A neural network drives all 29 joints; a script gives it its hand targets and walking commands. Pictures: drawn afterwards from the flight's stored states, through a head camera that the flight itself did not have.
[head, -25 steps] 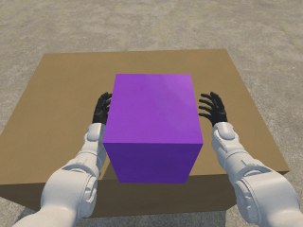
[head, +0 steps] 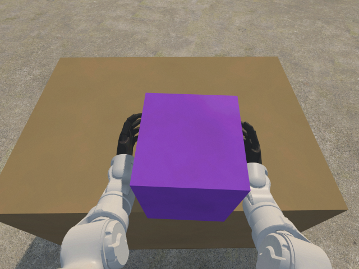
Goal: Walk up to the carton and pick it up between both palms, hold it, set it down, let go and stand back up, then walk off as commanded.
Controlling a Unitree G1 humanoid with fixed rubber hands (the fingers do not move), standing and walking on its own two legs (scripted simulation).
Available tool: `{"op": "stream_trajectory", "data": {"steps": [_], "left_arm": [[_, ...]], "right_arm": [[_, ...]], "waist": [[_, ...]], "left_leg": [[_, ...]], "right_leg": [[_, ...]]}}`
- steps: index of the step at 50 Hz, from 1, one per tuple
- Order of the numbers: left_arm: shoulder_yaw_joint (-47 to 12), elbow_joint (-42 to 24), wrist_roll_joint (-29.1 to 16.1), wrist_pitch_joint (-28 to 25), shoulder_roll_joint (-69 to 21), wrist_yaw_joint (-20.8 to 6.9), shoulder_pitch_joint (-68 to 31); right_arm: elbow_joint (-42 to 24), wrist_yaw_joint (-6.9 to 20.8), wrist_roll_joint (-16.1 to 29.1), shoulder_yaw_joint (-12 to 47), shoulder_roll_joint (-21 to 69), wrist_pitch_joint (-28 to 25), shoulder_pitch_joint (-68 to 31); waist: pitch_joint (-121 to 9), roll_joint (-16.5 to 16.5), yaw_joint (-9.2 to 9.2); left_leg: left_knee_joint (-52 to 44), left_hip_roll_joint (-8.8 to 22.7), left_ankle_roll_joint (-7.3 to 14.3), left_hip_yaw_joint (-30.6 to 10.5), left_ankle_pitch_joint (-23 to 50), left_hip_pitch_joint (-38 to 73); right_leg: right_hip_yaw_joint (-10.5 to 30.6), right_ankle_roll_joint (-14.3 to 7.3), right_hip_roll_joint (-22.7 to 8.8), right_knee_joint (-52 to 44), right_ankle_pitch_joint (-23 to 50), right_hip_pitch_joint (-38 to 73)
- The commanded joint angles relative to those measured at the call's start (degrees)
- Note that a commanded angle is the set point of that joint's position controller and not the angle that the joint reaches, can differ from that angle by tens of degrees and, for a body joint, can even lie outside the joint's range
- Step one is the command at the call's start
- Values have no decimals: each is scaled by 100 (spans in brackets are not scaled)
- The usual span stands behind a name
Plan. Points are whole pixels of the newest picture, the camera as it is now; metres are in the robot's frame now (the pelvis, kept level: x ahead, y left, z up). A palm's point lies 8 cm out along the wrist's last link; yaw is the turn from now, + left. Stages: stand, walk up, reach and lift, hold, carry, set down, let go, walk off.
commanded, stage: reach and lift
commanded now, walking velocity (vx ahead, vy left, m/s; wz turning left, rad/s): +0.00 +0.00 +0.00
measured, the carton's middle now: (188, 162) +0.37 +0.03 +0.00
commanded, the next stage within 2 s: none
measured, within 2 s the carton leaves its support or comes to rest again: leaves its support in 1.36 s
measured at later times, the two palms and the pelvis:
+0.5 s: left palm (128, 147) +0.39 +0.17 +0.02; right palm (250, 157) +0.38 -0.12 +0.01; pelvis +0.03 +0.00 +0.01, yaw -1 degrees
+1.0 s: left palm (127, 148) +0.39 +0.17 +0.02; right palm (250, 157) +0.38 -0.12 +0.02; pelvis +0.03 +0.00 +0.01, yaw -1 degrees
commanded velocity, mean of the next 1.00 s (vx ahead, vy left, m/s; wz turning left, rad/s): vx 0.00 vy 0.00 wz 0.00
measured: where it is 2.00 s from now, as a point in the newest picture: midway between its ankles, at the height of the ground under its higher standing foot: outside the picture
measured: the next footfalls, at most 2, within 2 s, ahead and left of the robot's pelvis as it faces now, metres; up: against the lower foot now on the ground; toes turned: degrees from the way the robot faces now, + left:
none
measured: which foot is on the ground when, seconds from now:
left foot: down 0.00-1.00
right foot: down 0.00-1.00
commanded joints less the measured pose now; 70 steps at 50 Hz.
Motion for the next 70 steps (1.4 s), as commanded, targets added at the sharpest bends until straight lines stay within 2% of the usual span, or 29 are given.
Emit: {"op": "stream_trajectory", "data": {"steps": [1, 2, 3, 4, 9, 11, 12, 13, 15, 16, 19, 27, 30, 32, 33, 34, 35, 39, 41, 46, 48, 51, 54, 58, 60, 61, 63, 65, 70], "left_arm": [[-1319, -94, 701, 54, -3130, -843, -2361], [-1436, -215, 707, 70, -3204, -804, -2395], [-1411, -198, 691, 71, -3244, -794, -2313], [-1327, -231, 775, 109, -3257, -795, -2195], [-1368, -613, 842, 236, -3336, -766, -1880], [-1456, -685, 862, 250, -3440, -726, -1847], [-1393, -656, 820, 227, -3404, -735, -1802], [-1448, -648, 842, 277, -3490, -727, -1650], [-1502, -737, 846, 282, -3516, -765, -1795], [-1446, -675, 959, 293, -3550, -757, -1583], [-1466, -707, 911, 356, -3484, -777, -1622], [-1492, -836, 858, 348, -3448, -823, -1555], [-1446, -810, 944, 359, -3513, -826, -1549], [-1432, -847, 959, 423, -3442, -861, -1496], [-1421, -868, 940, 443, -3438, -845, -1307], [-1450, -914, 912, 424, -3491, -852, -1535], [-1432, -949, 954, 418, -3465, -843, -1509], [-1492, -1052, 909, 478, -3524, -859, -1527], [-1475, -1092, 1016, 478, -3624, -869, -1419], [-1491, -1047, 927, 437, -3637, -910, -1592], [-1391, -1167, 1077, 464, -3618, -857, -1517], [-1449, -1089, 955, 480, -3596, -861, -1471], [-1625, -1239, 1026, 457, -3743, -795, -1481], [-1755, -1306, 910, 299, -3788, -795, -1655], [-1927, -1404, 802, 132, -3890, -775, -1869], [-1893, -1373, 860, 93, -3910, -766, -1859], [-1982, -1491, 847, -57, -3953, -741, -1929], [-1920, -1284, 764, -131, -3869, -746, -1802], [-1992, -1383, 661, -444, -3764, -739, -2464]], "right_arm": [[506, 905, -918, 1641, 3137, -170, -1797], [398, 893, -942, 1587, 3320, -205, -1830], [382, 909, -952, 1704, 3230, -224, -1780], [401, 911, -1009, 1601, 3308, -240, -1758], [259, 894, -992, 1693, 3244, -292, -1649], [53, 895, -897, 1878, 3383, -360, -1769], [75, 855, -917, 1894, 3270, -407, -1780], [96, 846, -870, 1964, 3353, -364, -1640], [142, 791, -941, 1863, 3311, -430, -1715], [165, 810, -909, 1885, 3338, -451, -1625], [328, 751, -856, 1966, 3244, -464, -1518], [293, 694, -733, 1976, 3181, -576, -1608], [227, 656, -843, 1879, 3286, -651, -1608], [405, 678, -821, 1861, 3238, -608, -1449], [227, 664, -821, 1882, 3207, -612, -1410], [180, 658, -800, 1939, 3239, -631, -1491], [255, 654, -784, 1886, 3230, -608, -1518], [200, 604, -813, 1850, 3165, -628, -1448], [243, 613, -774, 1930, 3320, -675, -1461], [231, 544, -863, 1893, 3275, -746, -1534], [371, 599, -797, 1904, 3286, -755, -1498], [256, 584, -834, 1902, 3168, -815, -1629], [247, 585, -749, 1959, 3177, -899, -1649], [124, 527, -713, 2155, 3171, -1123, -1650], [210, 490, -776, 2191, 3230, -1263, -1856], [232, 474, -821, 2215, 3257, -1347, -1818], [153, 483, -778, 2313, 3253, -1517, -1893], [237, 453, -685, 2420, 3187, -1631, -1980], [486, 401, -874, 2254, 3051, -1879, -2302]], "waist": [[-2388, 436, -186], [-2602, 530, -112], [-2488, 444, -208], [-2461, 452, -5], [-2418, 512, 35], [-2630, 455, 175], [-2677, 298, 104], [-2503, 394, 159], [-2508, 419, 5], [-2308, 445, 139], [-2332, 425, 20], [-2149, 82, 126], [-2412, 438, 161], [-2120, 300, 101], [-2174, 211, 234], [-2354, 169, 105], [-2227, 254, 214], [-2184, 188, 39], [-2363, 406, 151], [-2389, 234, 5], [-2265, 372, 214], [-2449, 168, 153], [-2449, 473, 225], [-2699, 336, 72], [-2920, 519, 93], [-2981, 318, 94], [-3221, 420, 103], [-2996, 242, 104], [-3220, 309, 11]], "left_leg": [[-527, -7, -585, 536, 2717, 962], [-616, -30, -582, 574, 2844, 1198], [-610, 15, -568, 521, 2892, 1224], [-612, -1, -601, 599, 3032, 1260], [-641, 57, -617, 640, 3648, 1416], [-665, 38, -587, 701, 3582, 1372], [-637, 34, -565, 667, 3625, 1288], [-687, 43, -566, 581, 3754, 1403], [-730, 40, -600, 642, 3805, 1560], [-713, 31, -597, 641, 3991, 1621], [-737, 55, -620, 609, 3834, 1519], [-914, 34, -515, 699, 3478, 1341], [-926, 40, -493, 667, 3428, 1151], [-937, 63, -529, 682, 3504, 1341], [-971, 60, -497, 711, 3379, 1340], [-951, 17, -468, 679, 3388, 1315], [-986, 14, -493, 742, 3293, 1224], [-1012, -7, -501, 718, 3283, 1289], [-1008, -19, -487, 737, 3427, 1305], [-1052, 2, -464, 646, 3188, 1183], [-1127, -5, -493, 740, 3297, 1351], [-1104, 80, -474, 633, 3326, 1292], [-955, 85, -597, 583, 3867, 1567], [-916, 0, -576, 608, 3727, 1486], [-872, 15, -635, 578, 3970, 1521], [-882, 21, -645, 594, 4038, 1511], [-802, 34, -646, 527, 4183, 1607], [-810, 23, -607, 534, 4119, 1581], [-1063, 33, -588, 599, 3433, 1538]], "right_leg": [[-69, -169, 116, -267, 1507, 1872], [-79, -179, 171, -395, 1446, 1839], [-118, -141, 182, -444, 1418, 1757], [-75, -122, 227, -448, 1464, 1914], [-96, -159, 277, -585, 1675, 2051], [-40, -175, 307, -588, 1711, 2162], [-45, -122, 267, -528, 1891, 2241], [-64, -117, 305, -600, 1878, 2239], [-92, -83, 317, -650, 1898, 2264], [-122, -99, 337, -646, 1964, 2266], [-54, -117, 309, -740, 2053, 2339], [-19, -88, 268, -767, 2087, 2562], [-68, -100, 185, -675, 2399, 2835], [-61, -101, 223, -796, 2133, 2617], [-34, -121, 222, -834, 2085, 2734], [-44, -92, 221, -780, 2212, 2709], [-53, -101, 211, -771, 2170, 2831], [-62, -113, 197, -856, 2228, 2725], [-63, -138, 177, -743, 2459, 2889], [-114, -86, 149, -804, 2488, 2868], [-91, -110, 203, -869, 2215, 2795], [-152, -155, 235, -884, 2161, 2626], [-177, -191, 350, -958, 2058, 2440], [-148, -132, 297, -895, 2618, 2647], [-205, -154, 316, -870, 2673, 2652], [-204, -129, 365, -831, 2793, 2667], [-187, -146, 336, -791, 2990, 2657], [-209, -133, 323, -818, 3059, 2566], [-288, -128, 244, -887, 2664, 2456]]}}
